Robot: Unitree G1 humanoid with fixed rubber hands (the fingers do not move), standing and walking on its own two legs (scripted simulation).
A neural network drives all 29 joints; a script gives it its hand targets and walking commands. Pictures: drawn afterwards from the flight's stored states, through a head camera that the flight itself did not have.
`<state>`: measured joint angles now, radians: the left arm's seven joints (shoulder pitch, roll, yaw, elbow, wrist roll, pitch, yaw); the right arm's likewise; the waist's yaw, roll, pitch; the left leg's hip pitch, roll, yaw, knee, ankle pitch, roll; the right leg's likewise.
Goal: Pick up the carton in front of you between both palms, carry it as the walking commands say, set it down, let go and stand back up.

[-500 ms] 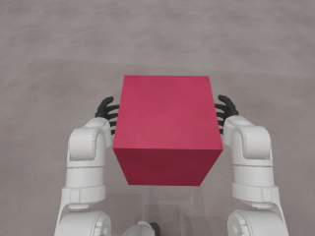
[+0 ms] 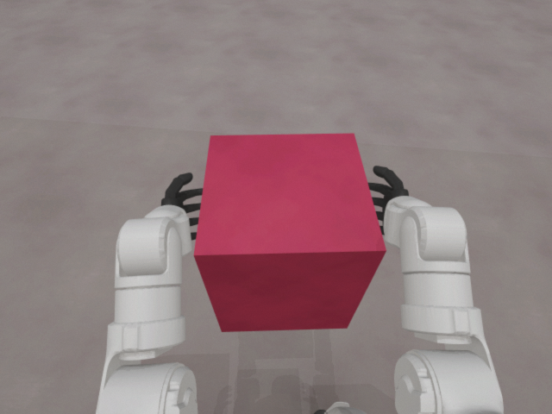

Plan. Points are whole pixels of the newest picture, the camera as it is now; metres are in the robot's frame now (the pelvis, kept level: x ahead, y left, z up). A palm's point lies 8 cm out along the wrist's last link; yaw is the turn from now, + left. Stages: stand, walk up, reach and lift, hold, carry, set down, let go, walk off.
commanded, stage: carry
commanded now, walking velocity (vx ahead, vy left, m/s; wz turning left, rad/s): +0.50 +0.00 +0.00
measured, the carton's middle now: (283, 238) +0.37 +0.00 +0.05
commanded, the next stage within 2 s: none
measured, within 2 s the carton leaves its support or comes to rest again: neither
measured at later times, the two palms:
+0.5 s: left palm (194, 145) +0.55 +0.16 +0.09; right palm (358, 144) +0.55 -0.14 +0.09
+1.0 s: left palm (206, 133) +0.60 +0.14 +0.07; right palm (360, 137) +0.59 -0.16 +0.07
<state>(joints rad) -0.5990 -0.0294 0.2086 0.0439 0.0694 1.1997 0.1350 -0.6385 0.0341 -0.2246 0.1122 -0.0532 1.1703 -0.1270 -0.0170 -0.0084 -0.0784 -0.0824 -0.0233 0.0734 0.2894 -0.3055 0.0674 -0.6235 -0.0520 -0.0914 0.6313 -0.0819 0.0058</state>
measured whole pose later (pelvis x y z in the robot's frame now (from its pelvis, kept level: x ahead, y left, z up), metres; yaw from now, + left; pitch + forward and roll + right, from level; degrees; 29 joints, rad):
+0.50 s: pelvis +0.28 +0.00 -0.01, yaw +1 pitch +3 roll +0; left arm -0.18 -0.14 0.12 -0.34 0.10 1.19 0.09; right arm -0.18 0.14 -0.11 -0.35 -0.11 1.20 -0.10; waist 0.00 -0.01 -0.09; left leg -0.41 0.02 0.18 0.40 0.01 0.02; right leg -0.10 -0.05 -0.13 0.50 -0.43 0.01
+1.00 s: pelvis +0.34 +0.00 -0.02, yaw -1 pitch +3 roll +1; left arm -0.16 -0.13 0.11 -0.26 0.13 1.22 0.08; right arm -0.15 0.13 -0.11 -0.26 -0.12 1.21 -0.09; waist -0.01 -0.01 -0.17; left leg -0.39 0.05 0.21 0.58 -0.24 0.05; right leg -0.14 -0.05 -0.10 0.54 -0.44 0.01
